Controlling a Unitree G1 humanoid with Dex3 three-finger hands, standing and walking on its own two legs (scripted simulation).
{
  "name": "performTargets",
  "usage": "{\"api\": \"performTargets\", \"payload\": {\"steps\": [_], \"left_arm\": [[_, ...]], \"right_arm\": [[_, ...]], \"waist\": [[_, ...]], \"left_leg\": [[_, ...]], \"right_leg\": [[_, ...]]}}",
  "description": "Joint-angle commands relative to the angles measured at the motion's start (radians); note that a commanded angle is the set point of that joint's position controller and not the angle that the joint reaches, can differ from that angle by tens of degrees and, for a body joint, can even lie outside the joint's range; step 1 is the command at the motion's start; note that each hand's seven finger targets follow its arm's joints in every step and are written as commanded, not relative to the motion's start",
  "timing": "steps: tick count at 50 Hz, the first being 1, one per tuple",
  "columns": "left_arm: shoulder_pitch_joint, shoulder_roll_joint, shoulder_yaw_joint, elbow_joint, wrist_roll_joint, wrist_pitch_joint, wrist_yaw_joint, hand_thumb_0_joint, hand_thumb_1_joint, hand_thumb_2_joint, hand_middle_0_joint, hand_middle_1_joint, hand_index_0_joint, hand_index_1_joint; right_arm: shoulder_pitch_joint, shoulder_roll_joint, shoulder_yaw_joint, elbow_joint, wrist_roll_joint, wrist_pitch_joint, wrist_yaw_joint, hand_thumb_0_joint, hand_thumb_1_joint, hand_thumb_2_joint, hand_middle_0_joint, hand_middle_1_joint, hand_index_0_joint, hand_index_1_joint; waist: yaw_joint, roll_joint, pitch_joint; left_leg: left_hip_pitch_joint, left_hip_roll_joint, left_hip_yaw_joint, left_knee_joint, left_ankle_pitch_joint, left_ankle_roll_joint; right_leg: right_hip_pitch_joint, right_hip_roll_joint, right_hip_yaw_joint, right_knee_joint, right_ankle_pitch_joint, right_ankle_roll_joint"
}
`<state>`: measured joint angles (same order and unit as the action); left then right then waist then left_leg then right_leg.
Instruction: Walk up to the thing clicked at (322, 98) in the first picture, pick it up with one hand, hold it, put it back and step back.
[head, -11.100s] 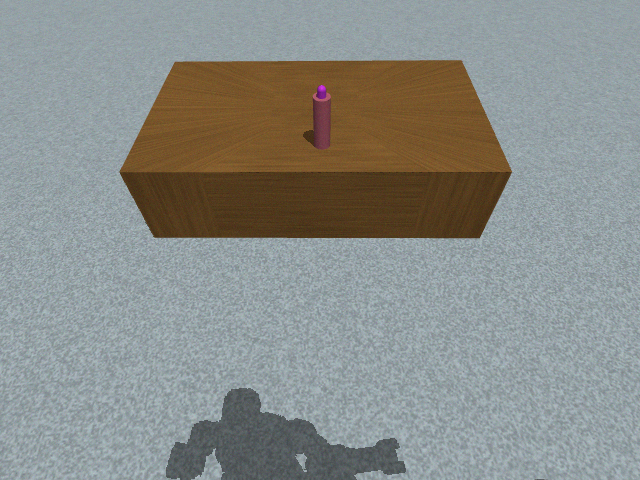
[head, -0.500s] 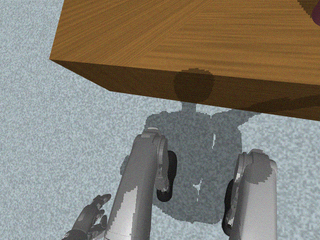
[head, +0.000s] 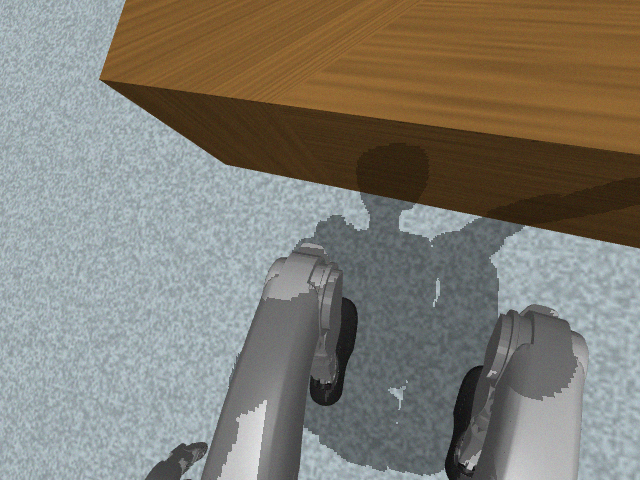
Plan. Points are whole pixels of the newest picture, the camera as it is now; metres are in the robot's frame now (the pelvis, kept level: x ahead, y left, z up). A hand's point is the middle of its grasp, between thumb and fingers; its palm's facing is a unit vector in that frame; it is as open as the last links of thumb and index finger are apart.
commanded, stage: close in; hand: right
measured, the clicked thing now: out of the picture +0.61 -0.25 +0.08
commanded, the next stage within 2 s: rest palm in 0.30 s
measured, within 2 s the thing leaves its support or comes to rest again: leaves its support in 1.72 s
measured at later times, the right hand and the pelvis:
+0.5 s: hand out of the picture +0.59 -0.26 +0.04, palm faces +0.21 +0.98 -0.03, open 17.6 cm; pelvis +0.01 +0.00 +0.01, yaw -3 degrees
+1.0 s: hand out of the picture +0.60 -0.25 +0.02, palm faces +0.21 +0.98 -0.03, open 13.1 cm; pelvis +0.01 +0.00 +0.01, yaw -3 degrees
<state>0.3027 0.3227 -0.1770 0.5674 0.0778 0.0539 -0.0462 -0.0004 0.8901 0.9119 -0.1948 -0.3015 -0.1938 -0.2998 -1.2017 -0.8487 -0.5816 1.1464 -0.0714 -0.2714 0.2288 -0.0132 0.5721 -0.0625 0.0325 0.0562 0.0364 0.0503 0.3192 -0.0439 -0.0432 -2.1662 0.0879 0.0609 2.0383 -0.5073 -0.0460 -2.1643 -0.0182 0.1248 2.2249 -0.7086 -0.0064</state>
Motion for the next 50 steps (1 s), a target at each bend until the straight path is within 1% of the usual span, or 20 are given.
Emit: {"api": "performTargets", "payload": {"steps": [1, 3, 5, 6, 7, 11, 15, 18, 19, 21, 23, 24, 25, 27, 37, 42, 43, 44, 46, 50], "left_arm": [[0.221, 0.254, 0.116, -0.009, -0.007, 0.001, 0.019, 0.000, 0.882, 0.914, -0.197, -0.299, -0.194, -0.302], [0.217, 0.247, 0.121, -0.007, -0.008, 0.000, 0.021, 0.000, 0.888, 0.914, -0.197, -0.299, -0.195, -0.301], [0.208, 0.243, 0.129, -0.005, -0.007, 0.000, 0.021, 0.000, 0.877, 0.918, -0.198, -0.299, -0.193, -0.304], [0.214, 0.244, 0.137, -0.008, -0.009, 0.000, 0.019, 0.000, 0.888, 0.914, -0.197, -0.300, -0.195, -0.303], [0.214, 0.242, 0.136, 0.001, -0.006, 0.001, 0.019, 0.000, 0.891, 0.911, -0.197, -0.300, -0.195, -0.302], [0.212, 0.241, 0.149, 0.001, -0.004, 0.003, 0.019, 0.000, 0.887, 0.914, -0.196, -0.300, -0.193, -0.303], [0.200, 0.230, 0.155, 0.001, 0.000, 0.002, 0.019, 0.000, 0.888, 0.909, -0.197, -0.300, -0.195, -0.303], [0.196, 0.228, 0.159, -0.002, -0.001, 0.004, 0.020, 0.000, 0.886, 0.908, -0.198, -0.300, -0.195, -0.303], [0.192, 0.226, 0.160, -0.001, -0.002, 0.003, 0.019, 0.000, 0.884, 0.907, -0.198, -0.300, -0.195, -0.303], [0.191, 0.225, 0.161, 0.000, 0.000, 0.004, 0.021, 0.000, 0.830, 0.945, -0.202, -0.286, -0.180, -0.310], [0.195, 0.227, 0.165, -0.001, 0.000, 0.006, 0.019, 0.000, 0.818, 0.948, -0.203, -0.285, -0.178, -0.312], [0.191, 0.224, 0.162, 0.001, -0.001, 0.007, 0.019, 0.000, 0.824, 0.949, -0.203, -0.285, -0.178, -0.311], [0.189, 0.225, 0.164, 0.000, -0.002, 0.008, 0.016, 0.000, 0.821, 0.948, -0.205, -0.288, -0.181, -0.314], [0.185, 0.224, 0.162, 0.000, 0.001, 0.009, 0.017, 0.000, 0.865, 0.922, -0.208, -0.299, -0.197, -0.311], [0.182, 0.225, 0.154, 0.002, 0.010, 0.014, 0.014, 0.000, 0.860, 0.923, -0.207, -0.298, -0.195, -0.310], [0.187, 0.230, 0.150, 0.004, 0.009, 0.015, 0.013, 0.000, 0.865, 0.922, -0.204, -0.297, -0.194, -0.308], [0.189, 0.228, 0.149, 0.000, 0.010, 0.016, 0.010, 0.000, 0.863, 0.925, -0.204, -0.296, -0.193, -0.308], [0.197, 0.230, 0.151, 0.004, 0.009, 0.018, 0.011, 0.000, 0.868, 0.919, -0.205, -0.299, -0.196, -0.308], [0.191, 0.234, 0.148, 0.006, 0.012, 0.017, 0.011, 0.000, 0.867, 0.923, -0.204, -0.298, -0.194, -0.309], [0.196, 0.237, 0.148, 0.005, 0.010, 0.020, 0.008, 0.000, 0.871, 0.922, -0.203, -0.297, -0.193, -0.307]], "right_arm": [[-0.319, -0.193, 0.016, -0.212, 0.035, -0.067, -0.020, 0.000, 0.595, -0.080, 0.019, 0.059, 0.027, 0.059], [-0.370, -0.206, 0.011, -0.288, 0.047, -0.088, -0.027, 0.000, 0.591, -0.081, 0.020, 0.059, 0.027, 0.059], [-0.324, -0.150, 0.030, -0.233, 0.047, -0.085, -0.033, 0.000, 0.583, -0.084, 0.020, 0.059, 0.026, 0.059], [-0.357, -0.147, 0.029, -0.271, 0.050, -0.093, -0.038, 0.000, 0.587, -0.080, 0.021, 0.059, 0.025, 0.059], [-0.316, -0.109, 0.045, -0.213, 0.047, -0.094, -0.036, 0.000, 0.582, -0.076, 0.024, 0.058, 0.027, 0.058], [-0.373, -0.115, 0.044, -0.274, 0.048, -0.114, -0.049, 0.000, 0.582, -0.073, 0.026, 0.058, 0.027, 0.058], [-0.400, -0.070, 0.067, -0.269, 0.052, -0.127, -0.061, 0.000, 0.573, -0.075, 0.027, 0.059, 0.026, 0.059], [-0.419, -0.088, 0.058, -0.285, 0.046, -0.131, -0.077, 0.000, 0.574, -0.072, 0.031, 0.061, 0.029, 0.061], [-0.374, -0.066, 0.066, -0.230, 0.044, -0.125, -0.078, 0.000, 0.573, -0.076, 0.032, 0.064, 0.031, 0.064], [-0.401, -0.058, 0.074, -0.268, 0.046, -0.131, -0.081, 0.000, 0.523, -0.115, 0.036, 0.075, 0.037, 0.076], [-0.371, -0.073, 0.054, -0.246, 0.043, -0.131, -0.087, 0.000, 0.514, -0.107, 0.071, 0.084, 0.069, 0.085], [-0.391, -0.058, 0.069, -0.243, 0.044, -0.134, -0.086, 0.000, 0.527, -0.095, 0.074, 0.079, 0.072, 0.079], [-0.355, -0.049, 0.054, -0.222, 0.047, -0.135, -0.088, 0.000, 0.531, -0.072, 0.078, 0.064, 0.074, 0.064], [-0.392, -0.055, 0.062, -0.259, 0.046, -0.147, -0.087, 0.000, 0.485, -0.088, 0.213, 0.133, 0.204, 0.134], [-0.429, -0.065, 0.072, -0.215, 0.032, -0.167, -0.089, 0.000, 0.413, -0.204, 0.472, 0.325, 0.463, 0.326], [-0.427, -0.093, 0.057, -0.204, 0.023, -0.170, -0.096, 0.000, 0.355, -0.308, 0.651, 0.474, 0.645, 0.476], [-0.426, -0.066, 0.079, -0.201, 0.024, -0.169, -0.093, 0.000, 0.365, -0.332, 0.681, 0.506, 0.678, 0.507], [-0.420, -0.078, 0.062, -0.205, 0.023, -0.166, -0.097, 0.000, 0.317, -0.366, 0.720, 0.542, 0.714, 0.544], [-0.421, -0.054, 0.083, -0.202, 0.024, -0.165, -0.095, 0.000, 0.303, -0.403, 0.792, 0.600, 0.788, 0.601], [-0.389, -0.079, 0.056, -0.213, 0.025, -0.165, -0.099, 0.000, 0.222, -0.492, 0.905, 0.705, 0.901, 0.707]], "waist": [[0.001, -0.270, -0.692], [-0.013, -0.291, -0.701], [-0.010, -0.283, -0.690], [-0.019, -0.289, -0.716], [-0.007, -0.276, -0.681], [-0.021, -0.299, -0.747], [-0.020, -0.282, -0.768], [-0.033, -0.266, -0.798], [-0.029, -0.231, -0.796], [-0.032, -0.247, -0.798], [-0.040, -0.225, -0.804], [-0.031, -0.222, -0.784], [-0.034, -0.213, -0.780], [-0.033, -0.229, -0.791], [-0.016, -0.229, -0.763], [-0.029, -0.251, -0.790], [-0.021, -0.257, -0.798], [-0.024, -0.253, -0.793], [-0.012, -0.273, -0.756], [-0.026, -0.265, -0.770]], "left_leg": [[0.489, -0.046, 0.051, -0.151, 0.081, 0.062], [0.504, -0.041, 0.039, -0.156, 0.091, 0.064], [0.477, -0.040, 0.041, -0.154, 0.090, 0.065], [0.485, -0.038, 0.035, -0.157, 0.092, 0.067], [0.457, -0.036, 0.043, -0.145, 0.108, 0.067], [0.474, -0.028, 0.032, -0.144, 0.140, 0.071], [0.506, -0.025, 0.020, -0.155, 0.131, 0.069], [0.546, -0.023, 0.012, -0.170, 0.114, 0.066], [0.555, -0.024, 0.011, -0.170, 0.115, 0.064], [0.553, -0.023, 0.008, -0.170, 0.129, 0.065], [0.569, -0.024, 0.008, -0.171, 0.131, 0.066], [0.562, -0.023, 0.010, -0.171, 0.128, 0.065], [0.548, -0.022, 0.016, -0.159, 0.140, 0.065], [0.540, -0.024, 0.013, -0.157, 0.143, 0.067], [0.510, -0.026, 0.015, -0.150, 0.100, 0.066], [0.507, -0.025, 0.022, -0.134, 0.101, 0.069], [0.518, -0.025, 0.021, -0.133, 0.116, 0.070], [0.510, -0.026, 0.022, -0.136, 0.110, 0.069], [0.478, -0.025, 0.026, -0.129, 0.114, 0.070], [0.491, -0.024, 0.030, -0.118, 0.133, 0.071]], "right_leg": [[0.409, 0.011, -0.036, -0.335, 0.161, -0.018], [0.402, 0.014, -0.049, -0.335, 0.171, -0.020], [0.435, 0.012, -0.043, -0.345, 0.176, -0.015], [0.452, 0.010, -0.044, -0.352, 0.178, -0.014], [0.463, 0.009, -0.034, -0.353, 0.205, -0.008], [0.516, 0.012, -0.045, -0.349, 0.263, -0.005], [0.494, 0.018, -0.064, -0.339, 0.239, -0.010], [0.480, 0.023, -0.077, -0.345, 0.210, -0.013], [0.464, 0.023, -0.080, -0.337, 0.209, -0.016], [0.469, 0.023, -0.084, -0.335, 0.227, -0.014], [0.457, 0.024, -0.082, -0.337, 0.230, -0.014], [0.449, 0.024, -0.080, -0.337, 0.224, -0.014], [0.464, 0.024, -0.075, -0.339, 0.245, -0.011], [0.468, 0.023, -0.075, -0.331, 0.251, -0.012], [0.441, 0.023, -0.072, -0.324, 0.196, -0.012], [0.460, 0.024, -0.062, -0.335, 0.206, -0.007], [0.465, 0.023, -0.063, -0.334, 0.219, -0.007], [0.470, 0.024, -0.064, -0.332, 0.217, -0.006], [0.475, 0.023, -0.060, -0.326, 0.222, -0.004], [0.477, 0.022, -0.060, -0.325, 0.252, -0.002]]}}
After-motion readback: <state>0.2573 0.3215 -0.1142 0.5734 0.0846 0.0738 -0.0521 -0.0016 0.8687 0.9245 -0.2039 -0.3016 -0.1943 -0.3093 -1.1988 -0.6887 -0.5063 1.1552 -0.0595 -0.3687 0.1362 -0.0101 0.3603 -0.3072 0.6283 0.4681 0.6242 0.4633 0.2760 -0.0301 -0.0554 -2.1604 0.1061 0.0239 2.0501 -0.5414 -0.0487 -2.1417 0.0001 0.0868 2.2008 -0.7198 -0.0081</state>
